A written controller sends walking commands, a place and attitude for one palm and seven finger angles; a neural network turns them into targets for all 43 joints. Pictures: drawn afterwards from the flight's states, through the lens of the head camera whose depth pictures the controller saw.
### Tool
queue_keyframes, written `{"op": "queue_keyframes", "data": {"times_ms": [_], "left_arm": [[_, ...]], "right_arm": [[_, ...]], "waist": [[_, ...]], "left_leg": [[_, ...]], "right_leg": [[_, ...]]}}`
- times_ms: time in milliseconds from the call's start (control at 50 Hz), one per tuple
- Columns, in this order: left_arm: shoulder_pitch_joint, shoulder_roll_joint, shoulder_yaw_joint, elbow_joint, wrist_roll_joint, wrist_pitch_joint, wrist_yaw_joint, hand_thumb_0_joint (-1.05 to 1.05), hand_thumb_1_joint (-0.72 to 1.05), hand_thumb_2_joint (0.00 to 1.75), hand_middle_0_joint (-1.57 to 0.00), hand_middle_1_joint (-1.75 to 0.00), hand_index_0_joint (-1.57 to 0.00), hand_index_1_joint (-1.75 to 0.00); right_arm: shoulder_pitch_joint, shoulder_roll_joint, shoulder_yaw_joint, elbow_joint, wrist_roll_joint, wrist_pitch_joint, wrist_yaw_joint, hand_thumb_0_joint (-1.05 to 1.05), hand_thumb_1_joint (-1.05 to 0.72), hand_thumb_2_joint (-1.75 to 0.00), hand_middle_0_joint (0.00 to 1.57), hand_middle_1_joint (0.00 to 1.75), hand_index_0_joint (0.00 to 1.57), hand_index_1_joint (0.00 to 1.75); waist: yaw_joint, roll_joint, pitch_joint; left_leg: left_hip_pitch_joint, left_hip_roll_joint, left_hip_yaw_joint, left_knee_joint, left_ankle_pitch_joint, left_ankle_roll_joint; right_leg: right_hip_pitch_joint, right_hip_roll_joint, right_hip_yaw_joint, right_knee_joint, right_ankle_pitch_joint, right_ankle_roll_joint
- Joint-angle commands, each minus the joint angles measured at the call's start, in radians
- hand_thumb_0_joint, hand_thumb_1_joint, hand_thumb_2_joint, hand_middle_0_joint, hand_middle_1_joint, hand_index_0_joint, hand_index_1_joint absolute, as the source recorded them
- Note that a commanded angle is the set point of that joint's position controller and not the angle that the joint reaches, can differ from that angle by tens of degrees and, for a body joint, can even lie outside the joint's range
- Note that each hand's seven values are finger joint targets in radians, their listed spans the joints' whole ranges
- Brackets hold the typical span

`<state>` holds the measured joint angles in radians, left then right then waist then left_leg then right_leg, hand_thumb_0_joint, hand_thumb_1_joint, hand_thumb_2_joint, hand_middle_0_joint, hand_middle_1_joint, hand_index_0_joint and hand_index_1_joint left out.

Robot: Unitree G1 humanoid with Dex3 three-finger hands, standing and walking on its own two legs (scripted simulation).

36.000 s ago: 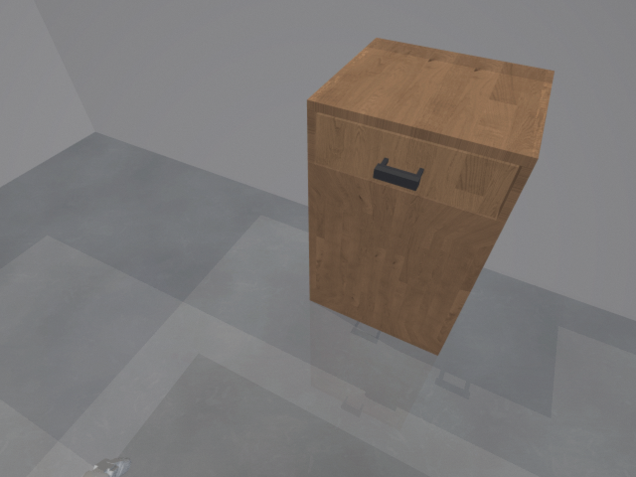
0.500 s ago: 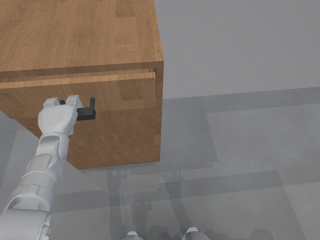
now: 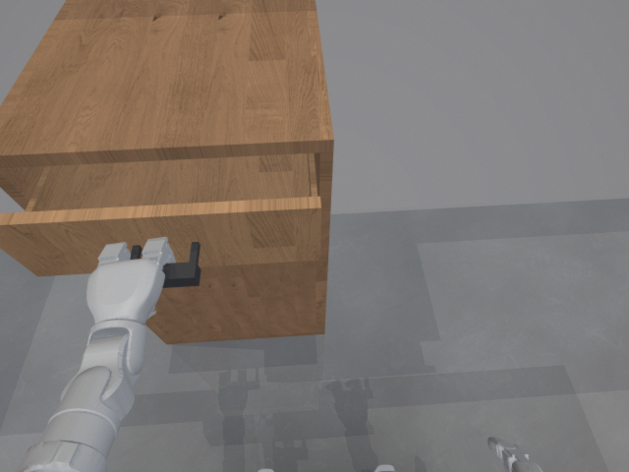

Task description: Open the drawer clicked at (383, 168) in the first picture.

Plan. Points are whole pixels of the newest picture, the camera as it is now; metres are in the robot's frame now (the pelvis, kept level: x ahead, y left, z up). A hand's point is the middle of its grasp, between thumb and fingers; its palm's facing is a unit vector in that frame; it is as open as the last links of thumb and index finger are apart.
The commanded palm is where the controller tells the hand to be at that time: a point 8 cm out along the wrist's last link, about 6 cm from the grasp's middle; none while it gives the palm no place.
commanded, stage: pull the drawer open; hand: left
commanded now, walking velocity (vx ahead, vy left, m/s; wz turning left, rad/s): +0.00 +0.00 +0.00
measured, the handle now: (163, 262) +0.39 +0.23 -0.01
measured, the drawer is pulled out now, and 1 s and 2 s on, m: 0.10 0.21 0.30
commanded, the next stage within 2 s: none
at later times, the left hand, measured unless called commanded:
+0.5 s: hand (137, 341) +0.28 +0.25 -0.03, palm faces -0.06 -0.04 -1.00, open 5.8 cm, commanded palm +0.26 +0.24 +0.03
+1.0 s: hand (128, 391) +0.22 +0.24 -0.03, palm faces -0.05 -0.06 -1.00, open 5.7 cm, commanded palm +0.19 +0.24 +0.03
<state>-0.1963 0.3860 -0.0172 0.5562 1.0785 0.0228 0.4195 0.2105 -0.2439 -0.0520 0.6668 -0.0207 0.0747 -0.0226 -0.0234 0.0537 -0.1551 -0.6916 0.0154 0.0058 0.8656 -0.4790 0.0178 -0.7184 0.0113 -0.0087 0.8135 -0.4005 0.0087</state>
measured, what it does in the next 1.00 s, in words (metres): stands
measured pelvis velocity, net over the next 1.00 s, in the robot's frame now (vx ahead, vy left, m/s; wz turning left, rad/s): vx -0.01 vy -0.01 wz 0.00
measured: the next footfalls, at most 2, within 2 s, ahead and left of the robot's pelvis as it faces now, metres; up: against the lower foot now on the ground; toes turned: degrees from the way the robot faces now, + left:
none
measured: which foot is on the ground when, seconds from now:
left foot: down 0.00-1.00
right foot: down 0.00-1.00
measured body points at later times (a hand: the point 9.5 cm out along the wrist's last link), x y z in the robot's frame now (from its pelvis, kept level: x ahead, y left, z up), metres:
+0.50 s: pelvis -0.01 -0.01 +0.00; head +0.06 -0.03 +0.45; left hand +0.28 +0.25 +0.02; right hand +0.13 -0.27 -0.12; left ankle -0.04 +0.10 -0.70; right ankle -0.01 -0.13 -0.70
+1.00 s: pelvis -0.01 -0.01 +0.00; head +0.04 -0.03 +0.45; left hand +0.22 +0.24 +0.02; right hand +0.18 -0.25 -0.11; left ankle -0.04 +0.10 -0.70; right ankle -0.01 -0.13 -0.70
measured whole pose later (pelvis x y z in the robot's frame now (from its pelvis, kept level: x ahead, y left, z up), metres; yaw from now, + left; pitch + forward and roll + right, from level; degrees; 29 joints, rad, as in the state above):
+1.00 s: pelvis -0.01 -0.01 +0.00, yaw +0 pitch +13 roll -1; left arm 0.24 0.34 -0.03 0.22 1.08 0.04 0.46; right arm 0.13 -0.23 -0.03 0.63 -0.03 0.02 -0.02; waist 0.02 0.04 -0.15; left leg -0.61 0.02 0.01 0.87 -0.48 0.00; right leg -0.66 0.01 0.00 0.85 -0.42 -0.01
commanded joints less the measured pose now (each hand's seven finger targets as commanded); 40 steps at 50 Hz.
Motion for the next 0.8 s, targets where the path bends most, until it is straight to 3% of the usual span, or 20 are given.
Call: {"op": "queue_keyframes", "data": {"times_ms": [0, 40, 120, 160, 180, 200, 260, 300, 360, 400, 440, 480, 540, 580, 640, 680, 700, 740, 780], "left_arm": [[-0.215, 0.186, 0.074, -0.224, 0.001, 0.001, 0.056, 0.0, 0.9, 0.9, -0.4, -1.35, -0.4, -1.35], [-0.219, 0.172, 0.059, -0.224, 0.002, 0.0, 0.055, 0.0, 0.9, 0.9, -0.4, -1.35, -0.4, -1.35], [-0.137, 0.167, 0.068, -0.244, -0.008, -0.002, 0.049, 0.0, 0.9, 0.9, -0.4, -1.35, -0.4, -1.35], [-0.117, 0.16, 0.061, -0.247, -0.011, -0.003, 0.046, 0.0, 0.9, 0.9, -0.4, -1.35, -0.4, -1.35], [-0.127, 0.182, 0.08, -0.26, -0.011, -0.008, 0.045, 0.0, 0.9, 0.9, -0.4, -1.35, -0.4, -1.35], [-0.096, 0.166, 0.07, -0.276, -0.01, -0.011, 0.049, 0.0, 0.9, 0.9, -0.4, -1.35, -0.4, -1.35], [-0.043, 0.189, 0.101, -0.277, -0.009, -0.016, 0.052, 0.0, 0.9, 0.9, -0.4, -1.35, -0.4, -1.35], [-0.023, 0.167, 0.083, -0.311, -0.009, -0.021, 0.057, 0.0, 0.9, 0.9, -0.4, -1.35, -0.4, -1.35], [0.027, 0.187, 0.111, -0.314, -0.012, -0.019, 0.063, 0.0, 0.9, 0.9, -0.4, -1.35, -0.4, -1.35], [0.015, 0.18, 0.101, -0.35, -0.003, -0.022, 0.073, 0.0, 0.9, 0.9, -0.4, -1.35, -0.4, -1.35], [0.057, 0.155, 0.089, -0.376, -0.003, -0.022, 0.081, 0.0, 0.9, 0.9, -0.4, -1.35, -0.4, -1.35], [0.113, 0.171, 0.112, -0.38, -0.01, -0.014, 0.081, 0.0, 0.9, 0.9, -0.4, -1.35, -0.4, -1.35], [0.128, 0.137, 0.082, -0.421, -0.005, -0.012, 0.093, 0.0, 0.9, 0.9, -0.4, -1.35, -0.4, -1.35], [0.184, 0.162, 0.114, -0.442, -0.013, -0.007, 0.093, 0.0, 0.9, 0.9, -0.4, -1.35, -0.4, -1.35], [0.203, 0.126, 0.083, -0.467, -0.009, -0.001, 0.101, 0.0, 0.9, 0.9, -0.4, -1.35, -0.4, -1.35], [0.224, 0.162, 0.119, -0.478, -0.01, 0.002, 0.099, 0.0, 0.9, 0.9, -0.4, -1.35, -0.4, -1.35], [0.218, 0.146, 0.097, -0.495, -0.001, 0.002, 0.105, 0.0, 0.9, 0.9, -0.4, -1.35, -0.4, -1.35], [0.207, 0.134, 0.087, -0.483, -0.001, 0.004, 0.107, 0.0, 0.9, 0.9, -0.4, -1.35, -0.4, -1.35], [0.252, 0.151, 0.109, -0.495, -0.002, 0.008, 0.103, 0.0, 0.9, 0.9, -0.4, -1.35, -0.4, -1.35]], "right_arm": [[0.029, -0.138, -0.05, -0.096, -0.004, -0.032, -0.021, 0.0, -0.9, -0.9, 0.2, 0.3, 0.2, 0.3], [0.024, -0.135, -0.047, -0.096, -0.003, -0.037, -0.022, 0.0, -0.9, -0.9, 0.2, 0.3, 0.2, 0.3], [0.015, -0.132, -0.05, -0.106, -0.002, -0.043, -0.024, 0.0, -0.9, -0.9, 0.2, 0.3, 0.2, 0.3], [0.004, -0.132, -0.045, -0.111, 0.0, -0.047, -0.025, 0.0, -0.9, -0.9, 0.2, 0.3, 0.2, 0.3], [-0.002, -0.134, -0.046, -0.11, -0.002, -0.047, -0.027, 0.0, -0.9, -0.9, 0.2, 0.3, 0.2, 0.3], [-0.008, -0.129, -0.042, -0.119, -0.004, -0.05, -0.027, 0.0, -0.9, -0.9, 0.2, 0.3, 0.2, 0.3], [-0.015, -0.13, -0.044, -0.116, -0.002, -0.055, -0.028, 0.0, -0.9, -0.9, 0.2, 0.3, 0.2, 0.3], [-0.027, -0.126, -0.041, -0.125, -0.005, -0.061, -0.028, 0.0, -0.9, -0.9, 0.2, 0.3, 0.2, 0.3], [-0.032, -0.127, -0.042, -0.122, -0.004, -0.064, -0.027, 0.0, -0.9, -0.9, 0.2, 0.3, 0.2, 0.3], [-0.046, -0.126, -0.038, -0.126, -0.007, -0.067, -0.028, 0.0, -0.9, -0.9, 0.2, 0.3, 0.2, 0.3], [-0.051, -0.122, -0.042, -0.131, -0.007, -0.074, -0.025, 0.0, -0.9, -0.9, 0.2, 0.3, 0.2, 0.3], [-0.056, -0.125, -0.043, -0.132, -0.005, -0.074, -0.023, 0.0, -0.9, -0.9, 0.2, 0.3, 0.2, 0.3], [-0.074, -0.12, -0.039, -0.137, -0.008, -0.084, -0.021, 0.0, -0.9, -0.9, 0.2, 0.3, 0.2, 0.3], [-0.082, -0.123, -0.041, -0.142, -0.006, -0.083, -0.02, 0.0, -0.9, -0.9, 0.2, 0.3, 0.2, 0.3], [-0.095, -0.117, -0.034, -0.151, -0.01, -0.09, -0.019, 0.0, -0.9, -0.9, 0.2, 0.3, 0.2, 0.3], [-0.105, -0.12, -0.036, -0.148, -0.008, -0.086, -0.022, 0.0, -0.9, -0.9, 0.2, 0.3, 0.2, 0.3], [-0.113, -0.116, -0.03, -0.154, -0.012, -0.089, -0.021, 0.0, -0.9, -0.9, 0.2, 0.3, 0.2, 0.3], [-0.118, -0.114, -0.028, -0.148, -0.013, -0.092, -0.022, 0.0, -0.9, -0.9, 0.2, 0.3, 0.2, 0.3], [-0.124, -0.115, -0.028, -0.151, -0.011, -0.087, -0.023, 0.0, -0.9, -0.9, 0.2, 0.3, 0.2, 0.3]], "waist": [[0.005, 0.026, -0.34], [0.004, 0.021, -0.321], [0.016, 0.003, -0.344], [0.017, -0.004, -0.312], [0.017, -0.006, -0.32], [0.026, 0.014, -0.324], [0.029, -0.02, -0.299], [0.03, 0.01, -0.294], [0.035, -0.009, -0.28], [0.034, 0.018, -0.277], [0.04, 0.012, -0.294], [0.046, 0.006, -0.29], [0.039, -0.001, -0.271], [0.054, 0.01, -0.285], [0.046, -0.012, -0.261], [0.057, -0.002, -0.258], [0.052, 0.013, -0.256], [0.045, -0.011, -0.229], [0.059, 0.016, -0.232]], "left_leg": [[0.245, -0.009, -0.001, -0.073, 0.612, -0.004], [0.235, -0.012, -0.003, -0.077, 0.585, -0.004], [0.244, -0.016, 0.002, -0.077, 0.578, -0.001], [0.22, -0.021, 0.004, -0.084, 0.534, -0.001], [0.218, -0.02, 0.004, -0.083, 0.537, 0.0], [0.218, -0.022, 0.009, -0.087, 0.528, 0.0], [0.205, -0.025, 0.01, -0.089, 0.496, 0.001], [0.211, -0.025, 0.014, -0.089, 0.509, 0.0], [0.197, -0.028, 0.016, -0.088, 0.482, 0.0], [0.21, -0.027, 0.013, -0.091, 0.495, -0.002], [0.219, -0.027, 0.015, -0.086, 0.505, -0.002], [0.22, -0.029, 0.012, -0.089, 0.508, -0.005], [0.221, -0.028, 0.013, -0.087, 0.494, -0.003], [0.228, -0.029, 0.013, -0.089, 0.513, -0.006], [0.22, -0.031, 0.012, -0.088, 0.483, -0.004], [0.224, -0.03, 0.011, -0.093, 0.486, -0.007], [0.229, -0.03, 0.012, -0.089, 0.476, -0.007], [0.212, -0.034, 0.014, -0.089, 0.426, -0.005], [0.22, -0.036, 0.011, -0.097, 0.439, -0.009]], "right_leg": [[0.187, 0.039, -0.044, -0.039, 0.435, -0.041], [0.18, 0.039, -0.047, -0.04, 0.418, -0.043], [0.212, 0.04, -0.041, -0.042, 0.432, -0.044], [0.213, 0.039, -0.039, -0.048, 0.419, -0.044], [0.221, 0.038, -0.036, -0.046, 0.425, -0.045], [0.222, 0.035, -0.035, -0.047, 0.418, -0.044], [0.23, 0.037, -0.03, -0.051, 0.419, -0.045], [0.228, 0.034, -0.029, -0.05, 0.432, -0.044], [0.237, 0.035, -0.024, -0.051, 0.433, -0.045], [0.22, 0.033, -0.025, -0.047, 0.426, -0.045], [0.222, 0.034, -0.027, -0.045, 0.427, -0.045], [0.238, 0.035, -0.025, -0.047, 0.435, -0.048], [0.217, 0.035, -0.029, -0.047, 0.424, -0.045], [0.242, 0.034, -0.023, -0.046, 0.444, -0.048], [0.225, 0.032, -0.03, -0.046, 0.423, -0.043], [0.236, 0.034, -0.024, -0.047, 0.426, -0.049], [0.219, 0.031, -0.025, -0.044, 0.411, -0.045], [0.206, 0.032, -0.026, -0.051, 0.386, -0.044], [0.221, 0.033, -0.025, -0.049, 0.386, -0.051]]}}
